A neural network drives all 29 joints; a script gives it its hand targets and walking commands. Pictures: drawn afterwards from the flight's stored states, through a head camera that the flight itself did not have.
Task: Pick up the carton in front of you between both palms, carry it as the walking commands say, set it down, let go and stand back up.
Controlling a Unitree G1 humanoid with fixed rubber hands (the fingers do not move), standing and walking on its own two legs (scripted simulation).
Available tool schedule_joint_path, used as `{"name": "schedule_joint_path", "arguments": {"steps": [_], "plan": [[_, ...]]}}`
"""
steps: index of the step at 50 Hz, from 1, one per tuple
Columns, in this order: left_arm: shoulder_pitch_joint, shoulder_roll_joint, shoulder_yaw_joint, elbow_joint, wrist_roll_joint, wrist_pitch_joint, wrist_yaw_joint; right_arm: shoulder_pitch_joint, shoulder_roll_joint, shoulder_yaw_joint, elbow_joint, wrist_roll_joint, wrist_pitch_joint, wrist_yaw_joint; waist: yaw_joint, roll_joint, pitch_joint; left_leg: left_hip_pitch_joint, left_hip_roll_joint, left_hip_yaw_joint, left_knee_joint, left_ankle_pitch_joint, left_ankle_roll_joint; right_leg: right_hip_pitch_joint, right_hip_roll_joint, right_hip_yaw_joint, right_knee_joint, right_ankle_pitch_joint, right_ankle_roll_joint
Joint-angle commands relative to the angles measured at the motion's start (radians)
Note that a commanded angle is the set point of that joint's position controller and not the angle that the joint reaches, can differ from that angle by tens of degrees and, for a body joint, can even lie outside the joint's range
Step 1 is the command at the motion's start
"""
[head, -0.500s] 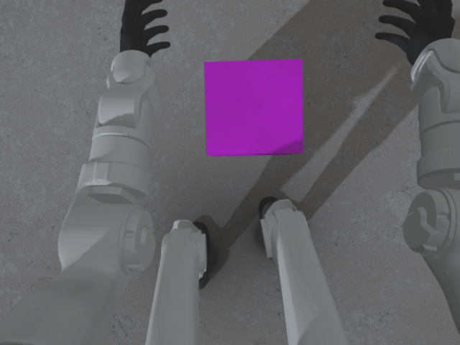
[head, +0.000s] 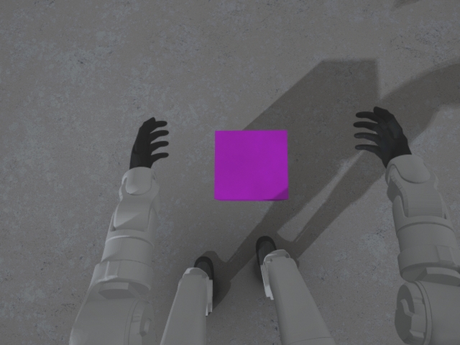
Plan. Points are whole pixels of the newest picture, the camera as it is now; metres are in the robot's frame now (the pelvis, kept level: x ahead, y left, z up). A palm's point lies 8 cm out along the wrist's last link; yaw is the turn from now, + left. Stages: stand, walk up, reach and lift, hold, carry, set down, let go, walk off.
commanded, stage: let go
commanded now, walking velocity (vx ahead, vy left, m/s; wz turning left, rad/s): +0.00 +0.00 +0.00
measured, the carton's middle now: (249, 169) +0.44 -0.07 -0.57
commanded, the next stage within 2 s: stand in 1.04 s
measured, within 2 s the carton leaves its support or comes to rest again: neither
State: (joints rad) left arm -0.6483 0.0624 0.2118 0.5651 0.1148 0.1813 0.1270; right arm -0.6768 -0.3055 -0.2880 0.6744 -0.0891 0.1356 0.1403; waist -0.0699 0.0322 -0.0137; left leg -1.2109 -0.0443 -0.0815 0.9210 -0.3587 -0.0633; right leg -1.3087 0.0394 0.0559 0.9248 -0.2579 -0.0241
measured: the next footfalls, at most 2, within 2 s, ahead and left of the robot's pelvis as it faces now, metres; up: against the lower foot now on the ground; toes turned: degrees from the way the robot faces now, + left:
none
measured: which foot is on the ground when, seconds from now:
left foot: down 0.00-1.00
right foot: down 0.00-1.00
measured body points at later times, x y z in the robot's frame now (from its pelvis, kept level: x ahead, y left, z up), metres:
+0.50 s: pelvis +0.05 +0.03 +0.08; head +0.14 +0.03 +0.52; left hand +0.27 +0.24 -0.02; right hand +0.23 -0.21 -0.01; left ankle +0.02 +0.15 -0.66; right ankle +0.07 -0.10 -0.66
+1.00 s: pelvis +0.07 +0.04 +0.08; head +0.08 +0.03 +0.53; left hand +0.25 +0.26 +0.01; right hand +0.23 -0.21 +0.01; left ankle +0.02 +0.15 -0.66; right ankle +0.07 -0.09 -0.66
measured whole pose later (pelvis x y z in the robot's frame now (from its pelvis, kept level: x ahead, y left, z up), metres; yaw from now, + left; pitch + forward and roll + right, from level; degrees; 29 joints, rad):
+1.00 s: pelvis +0.07 +0.04 +0.08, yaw -2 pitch -3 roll -1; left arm 0.22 0.20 0.04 0.44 0.01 0.11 -0.05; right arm 0.22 -0.22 -0.04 0.40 -0.02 0.16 0.06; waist 0.00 0.03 0.09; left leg -0.06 -0.02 -0.07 0.45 -0.33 0.01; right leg -0.13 0.02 0.06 0.43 -0.24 0.01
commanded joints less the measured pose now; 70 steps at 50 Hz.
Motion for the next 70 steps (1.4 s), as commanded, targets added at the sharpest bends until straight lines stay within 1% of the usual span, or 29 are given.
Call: {"name": "schedule_joint_path", "arguments": {"steps": [1, 6, 10, 12, 19, 22, 25, 30, 35, 41, 45, 48, 49, 50, 52, 53, 54, 55, 56, 57, 60, 64, 70], "plan": [[-0.028, 0.079, -0.018, -0.140, -0.012, -0.054, -0.016, -0.018, -0.104, 0.014, -0.153, 0.030, -0.045, -0.003, -0.027, -0.099, -0.831, 0.105, -0.065, 0.129, -0.125, 0.149, 0.001, 1.012, -0.012, -0.006, -0.082, 0.539, 0.037], [0.192, 0.092, -0.031, -0.097, -0.016, -0.106, -0.053, 0.204, -0.047, 0.057, -0.155, 0.060, -0.086, -0.013, 0.000, -0.103, -0.742, 0.173, -0.055, 0.121, -0.198, 0.159, 0.012, 1.112, -0.030, 0.013, -0.137, 0.604, 0.041], [0.343, 0.108, -0.046, -0.084, -0.023, -0.143, -0.076, 0.375, -0.028, 0.086, -0.176, 0.071, -0.119, -0.026, 0.010, -0.099, -0.655, 0.304, -0.045, 0.109, -0.259, 0.178, 0.024, 1.130, -0.035, 0.010, -0.196, 0.591, 0.044], [0.409, 0.117, -0.056, -0.092, -0.032, -0.159, -0.086, 0.453, -0.023, 0.101, -0.194, 0.078, -0.134, -0.033, 0.013, -0.089, -0.599, 0.389, -0.039, 0.102, -0.291, 0.191, 0.028, 1.127, -0.031, 0.003, -0.232, 0.555, 0.044], [0.614, 0.156, -0.104, -0.148, -0.069, -0.196, -0.123, 0.705, -0.003, 0.160, -0.271, 0.096, -0.166, -0.056, 0.024, -0.040, -0.380, 0.706, -0.011, 0.074, -0.415, 0.232, 0.035, 1.130, -0.007, -0.034, -0.378, 0.367, 0.048], [0.694, 0.170, -0.119, -0.165, -0.081, -0.204, -0.137, 0.781, 0.002, 0.185, -0.301, 0.100, -0.167, -0.063, 0.035, -0.021, -0.284, 0.811, -0.001, 0.063, -0.478, 0.247, 0.035, 1.168, 0.003, -0.049, -0.436, 0.311, 0.046], [0.759, 0.178, -0.131, -0.181, -0.089, -0.200, -0.148, 0.826, -0.001, 0.202, -0.321, 0.102, -0.155, -0.067, 0.050, 0.009, -0.177, 0.877, 0.012, 0.054, -0.537, 0.248, 0.031, 1.213, 0.014, -0.061, -0.482, 0.255, 0.039], [0.808, 0.197, -0.149, -0.209, -0.101, -0.162, -0.167, 0.860, -0.015, 0.209, -0.341, 0.094, -0.108, -0.065, 0.062, 0.035, -0.026, 0.891, 0.034, 0.044, -0.612, 0.197, 0.037, 1.298, 0.027, -0.082, -0.504, 0.202, 0.043], [0.823, 0.207, -0.159, -0.229, -0.109, -0.115, -0.182, 0.865, -0.023, 0.204, -0.342, 0.081, -0.056, -0.063, 0.064, 0.027, 0.060, 0.889, 0.047, 0.040, -0.633, 0.190, 0.045, 1.353, 0.035, -0.087, -0.500, 0.187, 0.046], [0.829, 0.222, -0.154, -0.235, -0.110, -0.081, -0.190, 0.880, -0.018, 0.203, -0.342, 0.071, -0.023, -0.066, 0.058, -0.009, 0.058, 0.969, 0.029, 0.047, -0.592, 0.294, 0.041, 1.349, 0.033, -0.072, -0.505, 0.235, 0.043], [0.839, 0.228, -0.147, -0.233, -0.107, -0.074, -0.190, 0.881, -0.013, 0.207, -0.347, 0.076, -0.020, -0.068, 0.064, -0.009, 0.033, 1.010, 0.016, 0.050, -0.568, 0.368, 0.035, 1.347, 0.028, -0.060, -0.506, 0.294, 0.040], [0.841, 0.229, -0.144, -0.231, -0.104, -0.073, -0.190, 0.879, -0.009, 0.211, -0.352, 0.080, -0.021, -0.069, 0.069, -0.008, 0.020, 1.019, 0.010, 0.052, -0.558, 0.389, 0.034, 1.350, 0.025, -0.052, -0.503, 0.333, 0.041], [0.895, 0.239, -0.137, -0.165, -0.113, -0.102, -0.167, 0.856, -0.049, 0.200, -0.394, 0.055, 0.030, -0.096, 0.071, -0.023, -0.032, 1.067, 0.007, 0.050, -0.516, 0.488, 0.033, 1.325, 0.057, -0.064, -0.468, 0.332, 0.052], [0.884, 0.233, -0.146, -0.185, -0.111, -0.110, -0.157, 0.888, -0.044, 0.211, -0.379, 0.058, 0.041, -0.107, 0.072, -0.002, -0.030, 1.062, 0.005, 0.049, -0.506, 0.514, 0.029, 1.310, 0.055, -0.062, -0.463, 0.335, 0.049], [0.857, 0.229, -0.157, -0.194, -0.120, -0.116, -0.153, 0.886, -0.031, 0.227, -0.383, 0.066, 0.048, -0.117, 0.066, -0.008, -0.033, 1.051, 0.003, 0.047, -0.502, 0.502, 0.033, 1.276, 0.051, -0.056, -0.458, 0.343, 0.049], [0.837, 0.358, -0.117, -0.044, -0.069, -0.128, -0.119, 0.848, -0.137, 0.192, -0.250, 0.058, -0.014, -0.151, 0.083, 0.038, 0.002, 0.960, 0.059, 0.038, -0.457, 0.327, 0.026, 1.174, -0.071, -0.032, -0.466, 0.285, 0.053], [0.850, 0.371, -0.115, -0.032, -0.058, -0.135, -0.105, 0.857, -0.116, 0.195, -0.249, 0.056, -0.043, -0.159, 0.075, 0.016, -0.005, 0.993, 0.055, 0.022, -0.458, 0.252, 0.026, 1.144, -0.075, -0.012, -0.471, 0.240, 0.046], [0.834, 0.361, -0.120, -0.015, -0.058, -0.142, -0.101, 0.857, -0.104, 0.200, -0.232, 0.050, -0.063, -0.159, 0.069, 0.002, -0.013, 0.998, 0.060, 0.009, -0.464, 0.177, 0.033, 1.113, -0.077, -0.001, -0.479, 0.166, 0.038], [0.819, 0.354, -0.125, -0.002, -0.059, -0.150, -0.101, 0.856, -0.105, 0.202, -0.216, 0.046, -0.078, -0.157, 0.065, -0.005, -0.007, 0.997, 0.064, -0.003, -0.470, 0.129, 0.041, 1.095, -0.078, 0.007, -0.488, 0.111, 0.033], [0.804, 0.348, -0.127, 0.008, -0.060, -0.157, -0.100, 0.854, -0.105, 0.203, -0.201, 0.046, -0.090, -0.155, 0.065, -0.013, -0.004, 0.992, 0.067, -0.009, -0.469, 0.114, 0.047, 1.083, -0.076, 0.011, -0.488, 0.084, 0.030], [0.786, 0.355, -0.132, 0.045, -0.066, -0.171, -0.108, 0.848, -0.126, 0.202, -0.164, 0.047, -0.108, -0.149, 0.063, -0.024, -0.024, 1.002, 0.077, -0.024, -0.462, 0.178, 0.057, 1.090, -0.078, 0.016, -0.474, 0.136, 0.024], [0.787, 0.375, -0.134, 0.094, -0.069, -0.182, -0.105, 0.857, -0.148, 0.205, -0.116, 0.047, -0.122, -0.156, 0.064, -0.036, -0.040, 1.026, 0.086, -0.035, -0.458, 0.272, 0.059, 1.115, -0.089, 0.024, -0.463, 0.226, 0.018], [0.786, 0.402, -0.135, 0.147, -0.074, -0.188, -0.100, 0.870, -0.169, 0.211, -0.064, 0.051, -0.132, -0.163, 0.069, -0.039, -0.046, 1.043, 0.094, -0.042, -0.461, 0.344, 0.061, 1.155, -0.100, 0.031, -0.463, 0.301, 0.010]]}}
